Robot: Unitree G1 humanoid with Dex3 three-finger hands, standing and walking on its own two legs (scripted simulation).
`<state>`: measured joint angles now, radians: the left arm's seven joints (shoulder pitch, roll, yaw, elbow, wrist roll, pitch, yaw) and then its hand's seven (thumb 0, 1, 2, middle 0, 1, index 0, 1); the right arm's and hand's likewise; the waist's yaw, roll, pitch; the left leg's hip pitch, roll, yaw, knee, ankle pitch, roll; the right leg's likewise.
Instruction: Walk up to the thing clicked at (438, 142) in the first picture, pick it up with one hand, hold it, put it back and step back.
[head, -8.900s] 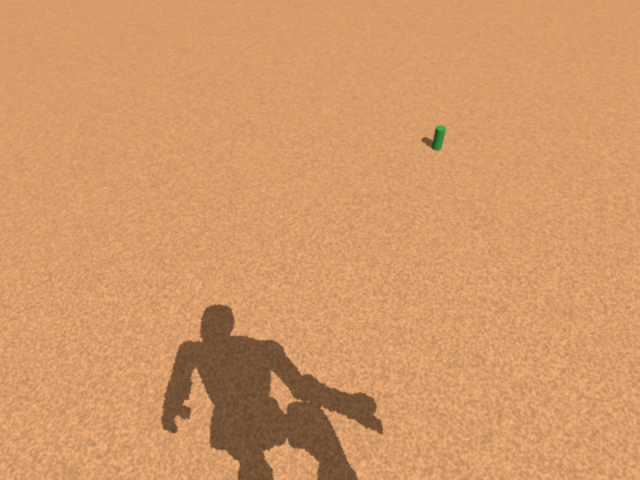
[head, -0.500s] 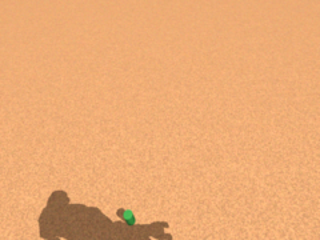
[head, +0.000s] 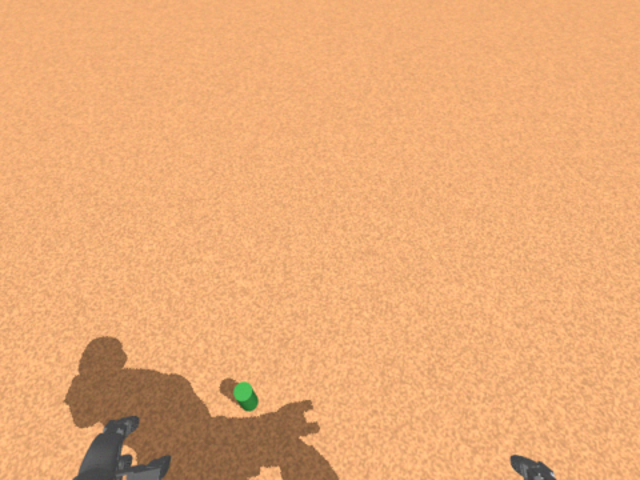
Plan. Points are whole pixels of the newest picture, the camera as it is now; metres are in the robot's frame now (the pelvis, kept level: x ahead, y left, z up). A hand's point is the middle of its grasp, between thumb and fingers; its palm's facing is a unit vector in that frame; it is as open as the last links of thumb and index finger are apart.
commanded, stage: go down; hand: left
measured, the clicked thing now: (246, 397) +0.40 +0.24 -0.70
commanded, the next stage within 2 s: none
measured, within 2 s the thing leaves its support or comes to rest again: neither
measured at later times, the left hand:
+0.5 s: hand out of the picture +0.16 +0.28 -0.17, palm faces +0.01 -0.92 -0.38, open 15.6 cm
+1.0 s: hand out of the picture +0.15 +0.29 -0.20, palm faces +0.01 -0.92 -0.39, open 16.2 cm
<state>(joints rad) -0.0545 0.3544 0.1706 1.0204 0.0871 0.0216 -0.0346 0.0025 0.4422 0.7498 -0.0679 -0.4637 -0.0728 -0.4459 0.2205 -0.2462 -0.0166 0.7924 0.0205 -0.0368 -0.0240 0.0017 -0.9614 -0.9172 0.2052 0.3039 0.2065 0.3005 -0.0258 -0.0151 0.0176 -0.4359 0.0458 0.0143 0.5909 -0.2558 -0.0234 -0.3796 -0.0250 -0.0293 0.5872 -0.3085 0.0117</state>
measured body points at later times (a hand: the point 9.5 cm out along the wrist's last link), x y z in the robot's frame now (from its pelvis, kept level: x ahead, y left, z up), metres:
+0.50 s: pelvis +0.01 +0.01 -0.05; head +0.08 +0.02 +0.39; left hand +0.16 +0.32 -0.15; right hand +0.17 -0.25 -0.14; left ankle +0.02 +0.13 -0.73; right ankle -0.01 -0.13 -0.73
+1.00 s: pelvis +0.00 +0.01 -0.09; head +0.10 +0.03 +0.34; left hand +0.14 +0.34 -0.18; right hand +0.16 -0.24 -0.18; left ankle +0.02 +0.13 -0.73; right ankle -0.01 -0.13 -0.73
